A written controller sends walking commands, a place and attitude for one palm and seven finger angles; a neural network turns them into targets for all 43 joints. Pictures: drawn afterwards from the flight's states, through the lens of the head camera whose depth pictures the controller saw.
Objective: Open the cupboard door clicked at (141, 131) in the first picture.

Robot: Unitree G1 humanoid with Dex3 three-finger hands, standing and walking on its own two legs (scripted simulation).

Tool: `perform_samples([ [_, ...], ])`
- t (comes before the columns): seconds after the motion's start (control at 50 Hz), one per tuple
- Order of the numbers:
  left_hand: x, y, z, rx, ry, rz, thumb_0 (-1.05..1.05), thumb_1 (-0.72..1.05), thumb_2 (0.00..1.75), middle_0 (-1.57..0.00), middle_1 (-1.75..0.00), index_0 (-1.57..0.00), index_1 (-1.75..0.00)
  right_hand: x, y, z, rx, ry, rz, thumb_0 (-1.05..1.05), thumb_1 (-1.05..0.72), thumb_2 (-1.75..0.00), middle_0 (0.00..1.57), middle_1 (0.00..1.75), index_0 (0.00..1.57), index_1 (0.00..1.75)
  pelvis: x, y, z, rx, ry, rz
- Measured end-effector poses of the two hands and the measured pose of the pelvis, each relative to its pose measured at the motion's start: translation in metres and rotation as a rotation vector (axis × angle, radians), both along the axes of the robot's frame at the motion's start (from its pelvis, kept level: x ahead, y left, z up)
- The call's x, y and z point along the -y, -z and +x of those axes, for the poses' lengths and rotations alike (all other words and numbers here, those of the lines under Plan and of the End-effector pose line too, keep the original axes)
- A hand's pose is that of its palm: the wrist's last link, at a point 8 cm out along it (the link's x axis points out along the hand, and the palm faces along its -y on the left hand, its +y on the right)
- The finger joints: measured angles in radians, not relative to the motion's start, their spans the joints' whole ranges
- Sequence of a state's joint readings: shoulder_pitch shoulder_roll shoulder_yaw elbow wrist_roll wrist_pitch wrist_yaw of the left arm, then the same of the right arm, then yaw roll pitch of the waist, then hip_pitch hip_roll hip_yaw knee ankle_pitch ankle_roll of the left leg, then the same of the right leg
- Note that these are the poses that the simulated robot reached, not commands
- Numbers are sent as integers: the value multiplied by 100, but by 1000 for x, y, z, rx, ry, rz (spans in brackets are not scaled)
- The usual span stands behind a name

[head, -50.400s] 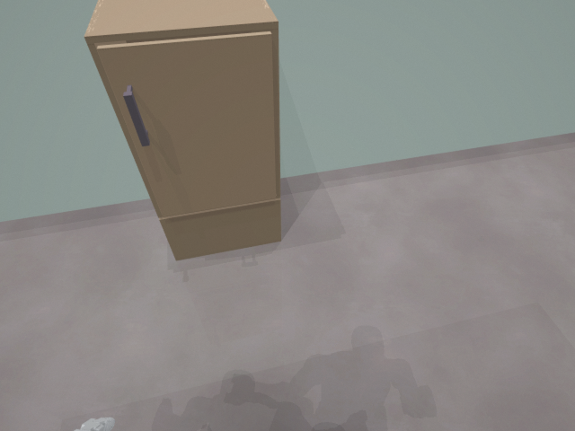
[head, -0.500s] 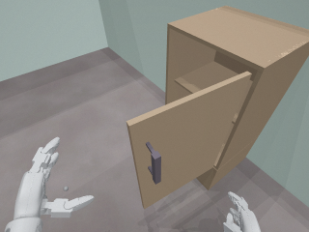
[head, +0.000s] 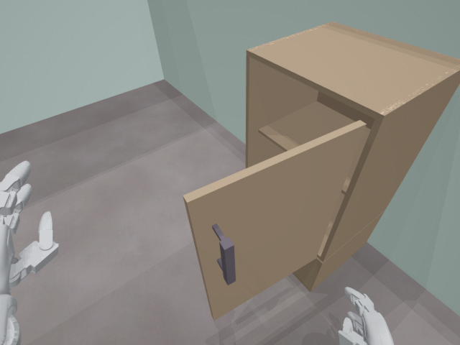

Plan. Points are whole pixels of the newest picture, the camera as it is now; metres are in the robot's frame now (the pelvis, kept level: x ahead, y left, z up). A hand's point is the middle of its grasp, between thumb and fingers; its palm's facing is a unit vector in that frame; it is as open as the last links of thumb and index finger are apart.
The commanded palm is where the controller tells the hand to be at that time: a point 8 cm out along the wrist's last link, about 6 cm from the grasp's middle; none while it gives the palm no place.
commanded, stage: draw the hand back to the body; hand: left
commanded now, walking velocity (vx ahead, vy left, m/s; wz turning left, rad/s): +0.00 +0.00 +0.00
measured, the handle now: (223, 255) +0.31 +0.07 -0.05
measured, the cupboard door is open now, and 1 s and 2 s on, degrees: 83 83 83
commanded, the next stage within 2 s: step back with the hand held close in 0.28 s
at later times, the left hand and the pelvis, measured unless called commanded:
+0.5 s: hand (53, 252) +0.18 +0.26 +0.16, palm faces +0.46 -0.77 -0.44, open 7.4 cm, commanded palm +0.12 +0.29 +0.17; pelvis -0.02 -0.01 +0.00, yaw +0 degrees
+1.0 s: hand (9, 307) +0.11 +0.27 +0.15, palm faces +0.41 -0.76 -0.51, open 7.4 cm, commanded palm +0.05 +0.31 +0.17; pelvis -0.09 +0.01 -0.01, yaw +0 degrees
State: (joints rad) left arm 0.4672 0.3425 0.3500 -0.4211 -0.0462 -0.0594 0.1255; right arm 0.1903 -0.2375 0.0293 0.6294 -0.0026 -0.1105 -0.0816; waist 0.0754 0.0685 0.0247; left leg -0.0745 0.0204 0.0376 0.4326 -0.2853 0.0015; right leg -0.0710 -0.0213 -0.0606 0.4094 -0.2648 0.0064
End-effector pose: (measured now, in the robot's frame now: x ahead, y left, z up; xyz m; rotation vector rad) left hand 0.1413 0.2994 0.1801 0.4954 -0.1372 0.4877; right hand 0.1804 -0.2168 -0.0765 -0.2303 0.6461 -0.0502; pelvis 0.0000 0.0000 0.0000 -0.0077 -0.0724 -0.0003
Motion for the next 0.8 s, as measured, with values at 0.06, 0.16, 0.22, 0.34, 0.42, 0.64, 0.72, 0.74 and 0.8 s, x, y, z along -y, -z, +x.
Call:
perform_samples([
  [0.06,4,5,0,-14,3,-19,1,81,87,-20,-30,-21,-30,4,1,-2,-10,7,-1,1,-90,-90,20,30,20,30,2,-1,-1,2,1,1],
  [0.16,11,14,-2,-46,17,-41,1,86,89,-20,-30,-21,-30,10,2,-7,-19,19,-7,1,-90,-90,20,30,20,30,6,-1,-3,7,3,1],
  [0.22,13,14,-4,-46,20,-39,2,87,89,-21,-30,-21,-30,12,2,-10,-18,24,-7,1,-90,-90,20,30,20,30,8,-1,-4,11,3,0],
  [0.34,14,8,-8,-27,18,-23,2,88,90,-21,-30,-21,-30,13,2,-14,-11,28,1,1,-90,-90,20,30,20,30,10,-2,-7,19,5,0],
  [0.42,15,7,-10,-20,18,-24,2,89,90,-21,-30,-21,-30,13,2,-16,-9,29,6,1,-90,-90,20,30,20,30,10,-2,-11,23,5,0],
  [0.64,9,7,-10,-72,94,59,2,89,90,-21,-30,-21,-30,22,0,-38,-64,104,-35,1,-90,-90,20,30,21,30,1,-1,-31,-56,10,-2],
  [0.72,6,5,-19,-83,121,85,2,89,90,-21,-30,-22,-30,24,1,-52,-80,135,-46,1,-90,-90,20,30,20,30,-4,0,-41,-62,14,3],
  [0.74,5,4,-23,-81,121,92,2,89,90,-21,-30,-22,-30,24,1,-56,-82,140,-48,1,-90,-90,20,30,20,30,-5,1,-45,-62,14,3],
  [0.8,-1,3,-33,-67,114,103,2,89,90,-21,-30,-22,-30,21,1,-67,-84,144,-49,1,-90,-90,20,30,20,30,-7,2,-55,-61,15,4],
])
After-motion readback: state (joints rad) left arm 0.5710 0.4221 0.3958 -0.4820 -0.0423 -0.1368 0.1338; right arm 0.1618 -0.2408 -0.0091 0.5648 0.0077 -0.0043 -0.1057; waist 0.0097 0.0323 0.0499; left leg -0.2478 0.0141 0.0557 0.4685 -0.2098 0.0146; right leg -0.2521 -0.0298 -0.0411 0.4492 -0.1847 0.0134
